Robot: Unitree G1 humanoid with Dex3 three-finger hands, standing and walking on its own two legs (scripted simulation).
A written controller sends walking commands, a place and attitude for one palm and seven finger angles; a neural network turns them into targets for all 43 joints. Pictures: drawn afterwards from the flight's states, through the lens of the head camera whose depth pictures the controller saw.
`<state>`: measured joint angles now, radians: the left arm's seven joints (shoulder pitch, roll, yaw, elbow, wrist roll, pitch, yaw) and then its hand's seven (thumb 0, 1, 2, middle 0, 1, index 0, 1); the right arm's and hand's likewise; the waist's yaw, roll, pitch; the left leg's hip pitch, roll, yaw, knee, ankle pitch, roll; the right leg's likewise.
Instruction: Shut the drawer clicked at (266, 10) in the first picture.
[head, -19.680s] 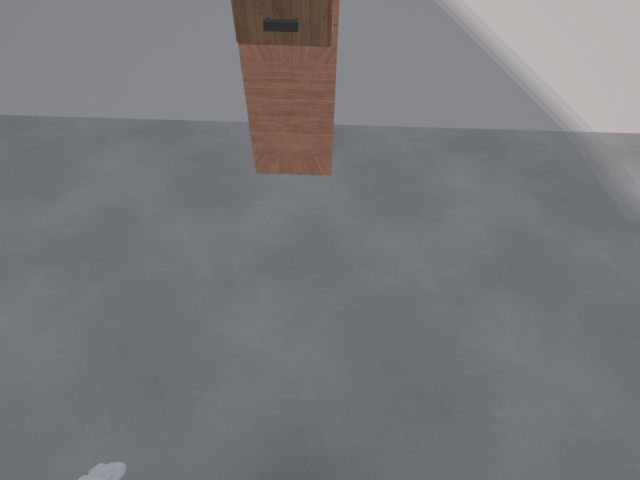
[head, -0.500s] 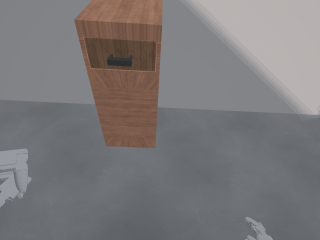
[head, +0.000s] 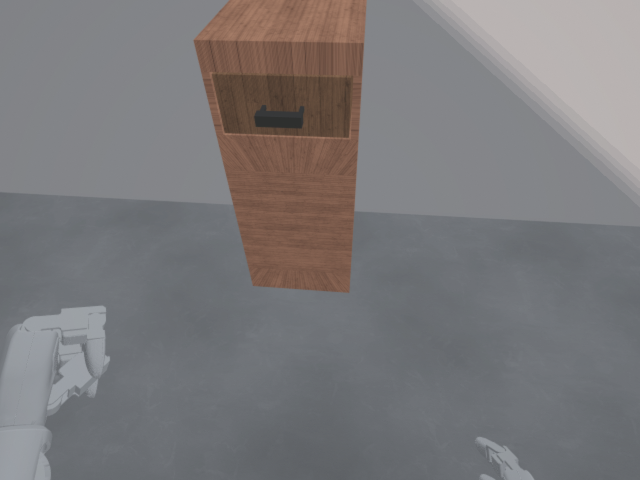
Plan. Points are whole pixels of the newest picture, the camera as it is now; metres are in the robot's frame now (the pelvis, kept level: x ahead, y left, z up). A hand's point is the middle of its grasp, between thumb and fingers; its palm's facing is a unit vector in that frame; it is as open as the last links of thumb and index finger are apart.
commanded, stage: let the arm hang, fingers relaxed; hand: left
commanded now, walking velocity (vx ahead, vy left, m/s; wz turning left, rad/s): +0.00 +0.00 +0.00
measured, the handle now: (280, 114) +0.91 +0.16 +0.01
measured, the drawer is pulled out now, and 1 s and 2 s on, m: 0.00 0.00 0.00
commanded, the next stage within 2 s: look to check the result in 1.04 s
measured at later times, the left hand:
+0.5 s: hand out of the picture -0.07 +0.19 -0.15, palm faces +0.04 -0.97 -0.25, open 5.1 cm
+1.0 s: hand out of the picture +0.00 +0.18 -0.16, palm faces +0.03 -0.98 -0.22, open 7.4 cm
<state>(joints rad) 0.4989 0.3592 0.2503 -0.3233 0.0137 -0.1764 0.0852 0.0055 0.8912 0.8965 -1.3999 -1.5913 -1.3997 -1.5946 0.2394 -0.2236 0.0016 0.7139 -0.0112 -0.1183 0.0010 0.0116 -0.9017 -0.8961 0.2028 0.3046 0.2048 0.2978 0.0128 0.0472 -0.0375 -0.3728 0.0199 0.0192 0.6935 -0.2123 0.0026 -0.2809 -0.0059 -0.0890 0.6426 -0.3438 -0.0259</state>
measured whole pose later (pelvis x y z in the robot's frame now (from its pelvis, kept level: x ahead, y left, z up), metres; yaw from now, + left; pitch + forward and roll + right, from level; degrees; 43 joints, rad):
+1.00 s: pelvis -0.03 +0.00 +0.02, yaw +0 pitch -2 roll +0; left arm 0.21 0.16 0.02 1.13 0.01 -0.01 0.02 0.00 0.91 0.90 -0.20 -0.30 -0.20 -0.30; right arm 0.27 -0.14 -0.01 1.14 -0.02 0.01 -0.02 0.00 -0.91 -0.90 0.20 0.30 0.20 0.30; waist -0.01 0.02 0.05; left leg -0.21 0.01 0.03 0.39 -0.14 0.00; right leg -0.16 0.00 -0.06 0.42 -0.21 -0.02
